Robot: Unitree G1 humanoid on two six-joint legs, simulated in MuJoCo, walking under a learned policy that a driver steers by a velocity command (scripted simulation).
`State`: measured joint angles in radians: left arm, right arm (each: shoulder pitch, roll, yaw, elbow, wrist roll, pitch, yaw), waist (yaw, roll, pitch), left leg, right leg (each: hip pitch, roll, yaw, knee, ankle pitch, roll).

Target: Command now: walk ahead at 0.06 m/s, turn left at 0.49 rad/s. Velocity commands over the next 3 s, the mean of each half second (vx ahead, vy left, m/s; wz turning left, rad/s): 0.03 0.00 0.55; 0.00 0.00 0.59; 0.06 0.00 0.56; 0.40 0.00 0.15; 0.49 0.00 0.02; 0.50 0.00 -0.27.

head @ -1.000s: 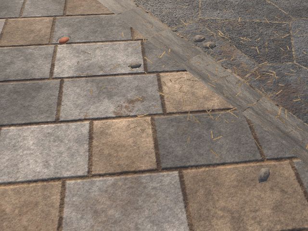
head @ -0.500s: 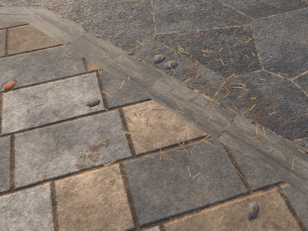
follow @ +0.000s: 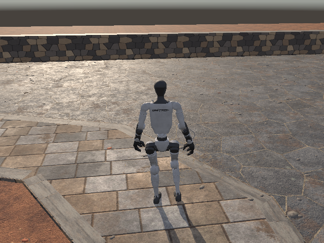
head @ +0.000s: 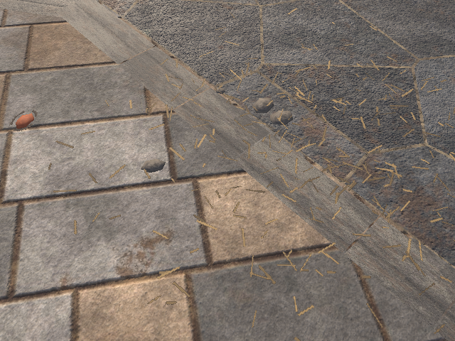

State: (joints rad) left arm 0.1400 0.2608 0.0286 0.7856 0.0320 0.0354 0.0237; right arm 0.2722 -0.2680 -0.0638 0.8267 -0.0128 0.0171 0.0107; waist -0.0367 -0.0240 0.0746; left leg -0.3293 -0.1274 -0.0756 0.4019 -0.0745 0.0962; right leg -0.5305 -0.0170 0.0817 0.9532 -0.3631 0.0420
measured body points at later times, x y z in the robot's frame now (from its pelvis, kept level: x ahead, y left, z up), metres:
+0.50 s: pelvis +0.02 -0.05 +0.01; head +0.06 -0.07 +0.46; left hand +0.05 +0.24 -0.09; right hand +0.21 -0.29 -0.13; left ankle -0.05 +0.07 -0.67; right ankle +0.04 -0.14 -0.74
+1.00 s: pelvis -0.01 -0.02 +0.01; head +0.01 +0.03 +0.45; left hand -0.07 +0.28 -0.12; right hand +0.25 -0.19 -0.09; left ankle -0.04 +0.05 -0.74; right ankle +0.10 -0.14 -0.68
